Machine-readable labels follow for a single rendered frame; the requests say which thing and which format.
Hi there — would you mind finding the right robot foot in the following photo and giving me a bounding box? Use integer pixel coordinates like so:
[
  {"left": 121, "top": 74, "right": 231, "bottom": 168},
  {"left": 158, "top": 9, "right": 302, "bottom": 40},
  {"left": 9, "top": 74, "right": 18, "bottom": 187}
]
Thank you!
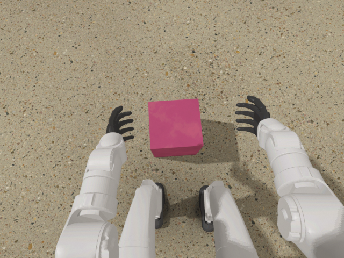
[{"left": 199, "top": 185, "right": 214, "bottom": 232}]

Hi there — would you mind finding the right robot forearm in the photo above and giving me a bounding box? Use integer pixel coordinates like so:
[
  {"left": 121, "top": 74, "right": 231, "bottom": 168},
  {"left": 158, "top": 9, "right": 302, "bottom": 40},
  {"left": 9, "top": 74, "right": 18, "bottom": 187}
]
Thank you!
[{"left": 257, "top": 118, "right": 344, "bottom": 208}]

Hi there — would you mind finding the left robot forearm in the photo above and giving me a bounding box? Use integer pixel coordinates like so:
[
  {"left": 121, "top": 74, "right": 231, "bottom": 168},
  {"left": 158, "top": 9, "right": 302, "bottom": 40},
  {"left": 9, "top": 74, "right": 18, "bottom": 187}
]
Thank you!
[{"left": 55, "top": 132, "right": 127, "bottom": 258}]

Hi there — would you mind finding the robot right hand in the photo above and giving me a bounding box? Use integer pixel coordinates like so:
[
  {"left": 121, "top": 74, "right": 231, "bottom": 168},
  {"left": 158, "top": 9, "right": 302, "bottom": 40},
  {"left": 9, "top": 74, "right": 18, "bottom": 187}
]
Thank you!
[{"left": 235, "top": 95, "right": 270, "bottom": 136}]

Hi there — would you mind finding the right robot upper arm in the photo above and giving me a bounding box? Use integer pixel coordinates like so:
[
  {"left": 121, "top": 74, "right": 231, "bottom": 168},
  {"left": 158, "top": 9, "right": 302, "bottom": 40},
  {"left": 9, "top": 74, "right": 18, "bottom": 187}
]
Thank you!
[{"left": 277, "top": 193, "right": 344, "bottom": 258}]

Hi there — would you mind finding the robot right thigh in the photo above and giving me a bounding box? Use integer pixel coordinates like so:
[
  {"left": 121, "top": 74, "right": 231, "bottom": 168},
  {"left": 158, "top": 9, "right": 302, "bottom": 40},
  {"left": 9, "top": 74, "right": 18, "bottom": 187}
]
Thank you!
[{"left": 204, "top": 186, "right": 259, "bottom": 258}]

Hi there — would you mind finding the carton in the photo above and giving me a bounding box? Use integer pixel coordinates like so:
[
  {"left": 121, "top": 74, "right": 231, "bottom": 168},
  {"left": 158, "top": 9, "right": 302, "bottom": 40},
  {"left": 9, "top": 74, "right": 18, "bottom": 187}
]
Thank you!
[{"left": 148, "top": 99, "right": 204, "bottom": 157}]

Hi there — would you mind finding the left robot upper arm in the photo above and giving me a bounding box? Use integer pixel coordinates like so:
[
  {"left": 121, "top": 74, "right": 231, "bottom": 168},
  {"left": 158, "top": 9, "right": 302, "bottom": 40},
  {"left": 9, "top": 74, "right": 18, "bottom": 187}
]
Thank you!
[{"left": 56, "top": 221, "right": 119, "bottom": 258}]

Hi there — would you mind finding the robot left hand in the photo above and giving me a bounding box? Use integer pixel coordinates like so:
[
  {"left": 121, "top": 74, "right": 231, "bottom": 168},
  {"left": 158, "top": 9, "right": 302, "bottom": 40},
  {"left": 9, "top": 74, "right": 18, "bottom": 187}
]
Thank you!
[{"left": 106, "top": 106, "right": 134, "bottom": 141}]

